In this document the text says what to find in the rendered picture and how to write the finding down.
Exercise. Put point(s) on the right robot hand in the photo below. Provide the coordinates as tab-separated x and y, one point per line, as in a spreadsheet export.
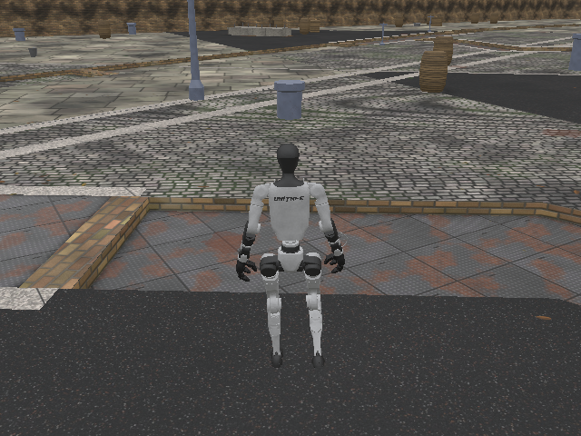
335	259

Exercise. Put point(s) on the right robot foot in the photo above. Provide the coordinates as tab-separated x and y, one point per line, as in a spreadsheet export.
317	361

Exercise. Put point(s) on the robot left forearm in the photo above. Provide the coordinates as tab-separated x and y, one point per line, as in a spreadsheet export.
246	245

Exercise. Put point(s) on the right robot thigh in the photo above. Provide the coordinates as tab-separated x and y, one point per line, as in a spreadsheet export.
312	270

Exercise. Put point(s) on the left robot upper arm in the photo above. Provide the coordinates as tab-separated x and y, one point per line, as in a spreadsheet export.
260	192

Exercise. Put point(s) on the robot right forearm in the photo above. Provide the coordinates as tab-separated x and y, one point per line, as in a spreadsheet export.
333	240

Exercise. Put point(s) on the left robot hand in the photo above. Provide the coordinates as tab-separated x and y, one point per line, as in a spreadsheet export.
240	268

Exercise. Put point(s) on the right robot upper arm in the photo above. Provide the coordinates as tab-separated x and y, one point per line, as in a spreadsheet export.
317	191

